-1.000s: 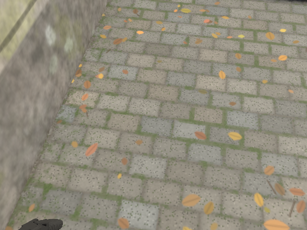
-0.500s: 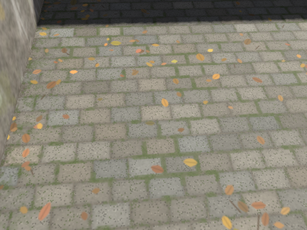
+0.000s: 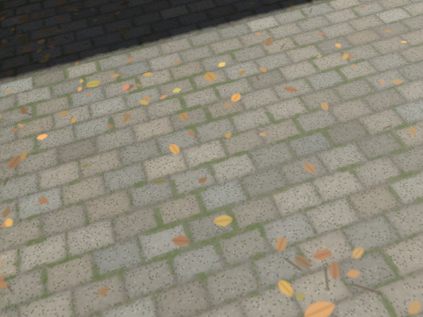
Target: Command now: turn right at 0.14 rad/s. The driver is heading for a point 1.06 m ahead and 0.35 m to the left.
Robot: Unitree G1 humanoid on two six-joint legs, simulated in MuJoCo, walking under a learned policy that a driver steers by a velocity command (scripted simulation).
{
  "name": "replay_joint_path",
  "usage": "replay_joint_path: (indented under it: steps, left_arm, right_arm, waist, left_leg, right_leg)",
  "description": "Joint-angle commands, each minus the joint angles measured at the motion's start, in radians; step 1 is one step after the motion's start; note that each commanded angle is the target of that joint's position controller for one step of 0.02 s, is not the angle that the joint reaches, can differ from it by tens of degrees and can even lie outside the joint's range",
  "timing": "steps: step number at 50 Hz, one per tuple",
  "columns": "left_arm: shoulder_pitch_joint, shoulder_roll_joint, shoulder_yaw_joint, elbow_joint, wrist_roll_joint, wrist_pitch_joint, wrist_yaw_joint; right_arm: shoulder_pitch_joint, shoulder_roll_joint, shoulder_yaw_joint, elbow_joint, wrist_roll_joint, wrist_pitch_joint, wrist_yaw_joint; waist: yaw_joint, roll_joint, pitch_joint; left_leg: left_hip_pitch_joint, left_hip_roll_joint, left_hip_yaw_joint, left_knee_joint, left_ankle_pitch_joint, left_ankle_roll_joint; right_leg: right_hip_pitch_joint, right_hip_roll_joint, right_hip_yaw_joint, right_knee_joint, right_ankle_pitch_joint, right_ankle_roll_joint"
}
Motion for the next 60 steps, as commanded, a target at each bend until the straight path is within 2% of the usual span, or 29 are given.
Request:
replay_joint_path:
  steps: [1,7,9,10,11,12,13,17,21,23,24,25,26,27,29,31,34,36,39,41,43,44,45,46,47,48,50,53,60]
  left_arm:
    - [-0.063,0.119,0.029,-0.051,-0.001,-0.02,0.011]
    - [-0.053,0.134,0.028,0.002,-0.008,-0.006,0.004]
    - [-0.039,0.118,0.021,0.029,-0.017,-0.011,0.004]
    - [-0.015,0.11,0.017,0.041,-0.005,-0.018,0.002]
    - [0.018,0.121,0.026,0.042,-0.001,-0.022,-0.002]
    - [-0.042,0.143,0.03,0.038,-0.001,-0.02,0.003]
    - [-0.071,0.15,0.035,0.03,-0.01,-0.018,0.007]
    - [-0.027,0.109,0.037,0.036,-0.027,-0.046,0.005]
    - [0.021,0.076,0.036,0.053,-0.039,-0.093,-0.018]
    - [0.124,0.115,0.05,0.093,-0.04,-0.104,-0.023]
    - [0.221,0.18,0.07,0.123,-0.044,-0.106,-0.024]
    - [0.303,0.251,0.09,0.132,-0.04,-0.106,-0.034]
    - [0.338,0.225,0.081,0.142,-0.024,-0.111,-0.035]
    - [0.338,0.194,0.069,0.143,-0.018,-0.115,-0.033]
    - [0.302,0.157,0.051,0.137,-0.02,-0.105,-0.029]
    - [0.264,0.124,0.036,0.133,-0.024,-0.087,-0.021]
    - [0.225,0.156,0.039,0.125,-0.034,-0.078,0.0]
    - [0.254,0.209,0.052,0.133,-0.035,-0.088,0.005]
    - [0.263,0.221,0.058,0.153,-0.043,-0.093,0.001]
    - [0.26,0.234,0.063,0.16,-0.037,-0.084,0.001]
    - [0.261,0.214,0.053,0.154,-0.022,-0.07,0.007]
    - [0.359,0.102,0.022,0.123,-0.008,-0.075,0.005]
    - [0.396,0.065,0.005,0.138,-0.028,-0.095,0.003]
    - [0.292,0.173,0.037,0.118,-0.061,-0.108,-0.001]
    - [0.195,0.196,0.041,0.091,-0.073,-0.114,-0.003]
    - [0.156,0.182,0.039,0.084,-0.058,-0.115,0.001]
    - [0.189,0.16,0.044,0.104,-0.038,-0.094,0.003]
    - [0.182,0.133,0.042,0.11,-0.028,-0.069,0.007]
    - [-0.06,0.112,0.032,0.045,-0.015,-0.09,-0.007]
  right_arm:
    - [-0.009,-0.036,-0.003,-0.049,0.004,-0.012,0.001]
    - [-0.018,-0.046,0.006,-0.033,0.008,-0.015,0.007]
    - [0.02,-0.053,0.011,-0.011,-0.011,-0.025,0.011]
    - [0.052,-0.082,0.01,-0.006,-0.02,-0.027,0.009]
    - [0.048,-0.144,-0.01,0.018,-0.003,-0.026,0.009]
    - [0.056,-0.11,-0.012,0.022,0.009,-0.028,0.013]
    - [0.052,-0.08,-0.001,0.02,0.001,-0.036,0.012]
    - [0.07,-0.071,0.006,0.018,0.018,-0.09,0.013]
    - [0.059,-0.105,0.001,0.001,0.029,-0.099,0.02]
    - [-0.015,-0.067,0.015,-0.038,0.033,-0.103,0.026]
    - [-0.056,-0.028,0.026,-0.07,0.029,-0.118,0.027]
    - [-0.08,-0.044,0.027,-0.099,0.025,-0.137,0.027]
    - [-0.098,-0.073,0.018,-0.111,0.033,-0.145,0.029]
    - [-0.083,-0.071,0.017,-0.11,0.045,-0.148,0.037]
    - [-0.099,-0.037,0.029,-0.114,0.039,-0.145,0.055]
    - [-0.122,-0.011,0.036,-0.126,0.029,-0.138,0.076]
    - [-0.196,0.045,0.061,-0.158,0.013,-0.136,0.1]
    - [-0.234,0.019,0.055,-0.175,0.023,-0.131,0.1]
    - [-0.234,-0.046,0.033,-0.185,0.031,-0.122,0.091]
    - [-0.159,-0.086,0.011,-0.168,0.024,-0.119,0.082]
    - [0.119,-0.143,-0.026,-0.086,0.023,-0.108,0.064]
    - [0.237,-0.244,-0.044,-0.068,-0.005,-0.104,0.057]
    - [0.255,-0.207,-0.029,-0.057,0.005,-0.108,0.068]
    - [0.173,-0.145,-0.011,-0.063,0.013,-0.112,0.069]
    - [0.109,-0.116,-0.002,-0.066,0.014,-0.112,0.067]
    - [0.056,-0.1,0.002,-0.065,0.005,-0.116,0.069]
    - [-0.002,-0.065,0.009,-0.067,-0.014,-0.13,0.07]
    - [0.013,-0.069,0.007,-0.04,-0.003,-0.149,0.069]
    - [0.131,-0.121,0.001,0.02,0.011,-0.13,0.04]
  waist:
    - [-0.005,-0.188,-0.104]
    - [0.016,-0.181,-0.063]
    - [-0.012,-0.129,-0.07]
    - [-0.004,-0.089,-0.112]
    - [0.048,0.019,-0.097]
    - [0.002,0.018,-0.066]
    - [-0.002,0.014,-0.013]
    - [0.013,0.062,0.066]
    - [0.044,0.114,0.068]
    - [0.09,0.018,0.056]
    - [0.111,-0.15,0.033]
    - [0.144,-0.299,0.017]
    - [0.143,-0.267,0.03]
    - [0.119,-0.172,0.035]
    - [0.089,-0.09,0.051]
    - [0.071,-0.118,0.056]
    - [0.075,-0.133,0.059]
    - [0.082,-0.158,0.064]
    - [0.057,-0.165,0.084]
    - [0.006,-0.179,0.019]
    - [-0.131,-0.154,-0.152]
    - [-0.104,0.083,-0.32]
    - [-0.084,0.26,-0.452]
    - [-0.082,0.163,-0.273]
    - [-0.061,0.082,-0.146]
    - [-0.025,0.007,-0.074]
    - [0.036,0.043,-0.055]
    - [0.052,0.021,-0.02]
    - [-0.03,-0.021,0.042]
  left_leg:
    - [0.04,0.022,-0.026,-0.107,0.059,-0.011]
    - [0.179,0.004,-0.006,-0.433,0.057,0.013]
    - [0.328,0.015,-0.025,-0.625,0.325,0.043]
    - [0.408,0.06,-0.066,-0.607,0.406,0.064]
    - [0.383,0.047,-0.028,-0.531,0.242,0.097]
    - [0.28,0.02,-0.03,-0.554,-0.056,0.13]
    - [0.207,0.025,-0.057,-0.594,-0.195,0.144]
    - [0.15,0.089,-0.177,-0.656,-0.3,0.196]
    - [0.183,0.176,-0.307,-0.713,-0.235,0.25]
    - [0.095,0.082,-0.165,-0.564,-0.014,0.196]
    - [-0.032,-0.03,-0.004,-0.325,0.125,0.136]
    - [-0.234,-0.084,0.032,-0.101,0.043,0.105]
    - [-0.415,-0.064,-0.03,0.104,-0.173,0.112]
    - [-0.505,-0.022,-0.069,0.215,-0.159,0.136]
    - [-0.566,0.043,-0.053,0.21,-0.04,0.155]
    - [-0.471,0.068,-0.016,0.088,0.065,0.132]
    - [-0.207,0.018,0.056,-0.201,0.298,0.083]
    - [-0.065,-0.013,0.06,-0.334,0.401,0.075]
    - [-0.035,-0.018,0.03,-0.427,0.414,0.115]
    - [0.068,-0.054,0.053,-0.439,0.365,0.157]
    - [0.456,-0.053,0.048,-0.416,0.333,0.213]
    - [0.82,0.218,-0.348,-0.442,0.161,0.335]
    - [0.872,0.345,-0.784,-0.695,-0.077,0.409]
    - [0.733,0.316,-0.721,-0.751,-0.172,0.357]
    - [0.579,0.282,-0.56,-0.754,-0.115,0.325]
    - [0.433,0.238,-0.44,-0.772,0.003,0.311]
    - [0.287,0.17,-0.309,-0.819,0.122,0.302]
    - [0.225,0.159,-0.231,-0.883,0.181,0.333]
    - [0.341,0.133,-0.106,-0.905,0.3,0.306]
  right_leg:
    - [0.113,-0.208,0.151,-0.115,0.426,-0.157]
    - [0.095,-0.226,0.233,-0.1,0.271,-0.176]
    - [0.042,-0.188,0.216,-0.084,0.226,-0.111]
    - [0.01,-0.146,0.187,-0.068,0.076,-0.069]
    - [-0.028,-0.066,0.116,-0.08,-0.124,-0.043]
    - [-0.016,-0.027,0.069,-0.036,-0.287,-0.026]
    - [-0.042,-0.024,0.066,-0.006,-0.376,-0.031]
    - [-0.1,-0.029,0.064,0.075,-0.376,-0.058]
    - [-0.068,-0.004,-0.013,0.125,-0.211,-0.068]
    - [0.086,-0.046,0.083,0.0,-0.205,-0.108]
    - [0.234,-0.143,0.275,-0.1,-0.164,-0.162]
    - [0.396,-0.301,0.551,-0.19,-0.037,-0.262]
    - [0.476,-0.39,0.659,-0.201,0.07,-0.317]
    - [0.514,-0.398,0.62,-0.182,0.098,-0.307]
    - [0.503,-0.364,0.456,-0.21,0.189,-0.244]
    - [0.4,-0.297,0.31,-0.268,0.245,-0.189]
    - [0.181,-0.188,0.119,-0.319,0.238,-0.144]
    - [0.121,-0.204,0.107,-0.358,0.194,-0.135]
    - [0.21,-0.266,0.105,-0.323,0.285,-0.107]
    - [0.278,-0.267,0.073,-0.18,0.592,-0.075]
    - [0.134,-0.198,0.018,0.198,0.685,-0.024]
    - [-0.203,-0.072,-0.017,0.621,0.243,0.035]
    - [-0.35,0.038,0.11,0.84,-0.319,0.045]
    - [-0.454,-0.026,0.143,0.927,-0.281,0.034]
    - [-0.465,-0.08,0.1,0.904,-0.198,0.017]
    - [-0.428,-0.125,0.079,0.84,-0.117,0.013]
    - [-0.317,-0.174,0.09,0.759,-0.03,0.011]
    - [-0.328,-0.185,0.074,0.686,0.019,0.032]
    - [-0.449,-0.162,0.038,0.291,0.329,0.077]
Next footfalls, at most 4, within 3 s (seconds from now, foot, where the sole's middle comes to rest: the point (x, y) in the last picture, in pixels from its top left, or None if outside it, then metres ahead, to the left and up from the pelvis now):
0.18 left None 0.03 0.15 -0.78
0.86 left None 0.39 0.17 -0.78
1.44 right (256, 250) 0.70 -0.07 -0.78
1.96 left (173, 195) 0.94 0.22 -0.78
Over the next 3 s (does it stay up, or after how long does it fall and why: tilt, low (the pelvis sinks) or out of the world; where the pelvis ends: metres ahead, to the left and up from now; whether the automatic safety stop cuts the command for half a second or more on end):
stays up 1.13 0.24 -0.01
